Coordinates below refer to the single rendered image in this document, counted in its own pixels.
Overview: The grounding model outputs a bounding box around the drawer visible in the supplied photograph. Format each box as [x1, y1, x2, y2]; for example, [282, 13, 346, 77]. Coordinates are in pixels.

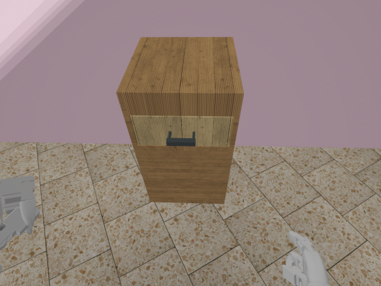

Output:
[130, 116, 233, 147]

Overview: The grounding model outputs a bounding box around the handle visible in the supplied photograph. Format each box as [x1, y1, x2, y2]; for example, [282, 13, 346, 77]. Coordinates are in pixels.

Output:
[166, 131, 196, 147]

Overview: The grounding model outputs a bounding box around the robot right hand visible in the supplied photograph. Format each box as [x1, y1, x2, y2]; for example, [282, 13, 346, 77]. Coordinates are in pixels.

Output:
[282, 231, 330, 286]

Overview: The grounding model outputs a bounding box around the cabinet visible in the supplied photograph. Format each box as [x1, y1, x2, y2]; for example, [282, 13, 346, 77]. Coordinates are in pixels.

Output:
[116, 37, 244, 204]

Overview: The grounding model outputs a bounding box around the robot left hand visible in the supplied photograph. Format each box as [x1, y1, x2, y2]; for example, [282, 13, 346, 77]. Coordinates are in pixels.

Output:
[0, 176, 40, 250]

